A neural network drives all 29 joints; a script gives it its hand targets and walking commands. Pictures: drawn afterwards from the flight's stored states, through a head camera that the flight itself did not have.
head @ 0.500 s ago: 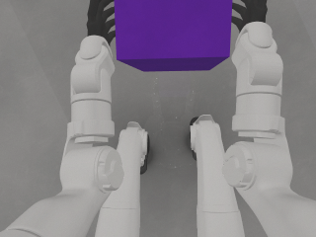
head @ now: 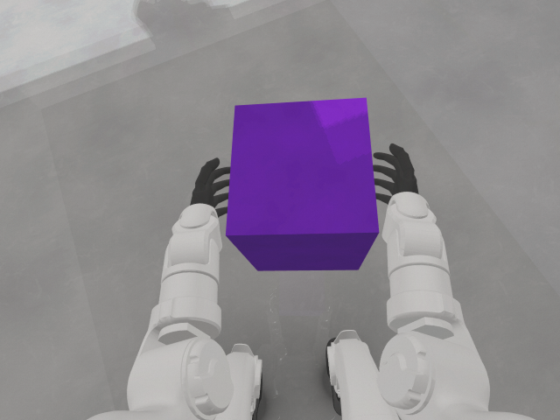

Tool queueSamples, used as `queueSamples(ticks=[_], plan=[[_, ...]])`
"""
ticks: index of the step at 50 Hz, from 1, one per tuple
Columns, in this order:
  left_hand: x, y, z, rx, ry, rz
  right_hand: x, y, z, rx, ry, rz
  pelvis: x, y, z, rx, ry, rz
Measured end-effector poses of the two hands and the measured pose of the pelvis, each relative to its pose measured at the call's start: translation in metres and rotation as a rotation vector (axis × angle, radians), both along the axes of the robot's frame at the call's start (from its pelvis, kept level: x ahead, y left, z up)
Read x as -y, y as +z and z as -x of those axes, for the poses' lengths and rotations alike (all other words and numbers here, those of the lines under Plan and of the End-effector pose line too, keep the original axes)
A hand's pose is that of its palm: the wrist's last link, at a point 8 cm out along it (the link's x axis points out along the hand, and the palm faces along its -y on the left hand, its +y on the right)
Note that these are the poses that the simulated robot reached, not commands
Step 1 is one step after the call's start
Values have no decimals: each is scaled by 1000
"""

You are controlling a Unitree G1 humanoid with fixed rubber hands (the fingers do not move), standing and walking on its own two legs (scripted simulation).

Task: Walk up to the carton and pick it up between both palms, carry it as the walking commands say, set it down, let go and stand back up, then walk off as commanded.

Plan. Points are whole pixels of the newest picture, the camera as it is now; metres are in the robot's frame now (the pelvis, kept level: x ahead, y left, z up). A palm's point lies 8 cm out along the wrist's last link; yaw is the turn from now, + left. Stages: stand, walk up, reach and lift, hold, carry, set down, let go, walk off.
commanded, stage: reach and lift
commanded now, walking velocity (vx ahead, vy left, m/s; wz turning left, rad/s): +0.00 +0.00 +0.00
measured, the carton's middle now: (303, 197) +0.46 -0.03 -0.12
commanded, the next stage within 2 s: none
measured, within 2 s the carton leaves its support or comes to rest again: neither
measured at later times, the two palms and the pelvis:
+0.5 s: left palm (189, 210) +0.39 +0.13 +0.02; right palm (414, 197) +0.39 -0.16 +0.03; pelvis +0.03 +0.00 +0.06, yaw -1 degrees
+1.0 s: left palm (164, 203) +0.37 +0.13 +0.10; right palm (436, 188) +0.37 -0.16 +0.10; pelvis +0.04 +0.00 +0.09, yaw +0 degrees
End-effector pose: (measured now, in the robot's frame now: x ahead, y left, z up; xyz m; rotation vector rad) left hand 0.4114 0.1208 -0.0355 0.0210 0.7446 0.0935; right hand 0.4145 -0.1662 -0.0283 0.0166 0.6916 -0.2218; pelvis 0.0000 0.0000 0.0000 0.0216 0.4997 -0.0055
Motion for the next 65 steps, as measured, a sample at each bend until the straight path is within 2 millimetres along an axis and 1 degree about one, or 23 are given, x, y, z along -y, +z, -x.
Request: queueSamples(ticks=[5, 13, 22, 35, 49, 65], plan=[[-2, 7, 3, 4, -1, 2, -3, 7, 3, 5, -3, -1, 0, 15, -11, -5, -2, 1], [-5, 20, 12, 10, 9, 16, -6, 21, 13, 15, -20, -19, -2, 33, -23, 8, -2, 4], [-5, 48, 22, 14, 19, 20, -5, 49, 22, 21, -24, -28, -3, 52, -31, 80, -8, 7], [-7, 89, 32, 20, 3, 6, -7, 89, 35, 29, -19, -19, -2, 75, -35, 212, -6, 11], [-8, 128, 44, 23, -11, -16, -8, 128, 46, 37, -7, -14, 0, 92, -40, 375, 2, 16], [-15, 167, 58, 37, -21, -32, -16, 171, 56, 57, 20, 15, -4, 101, -49, 531, 4, 23]])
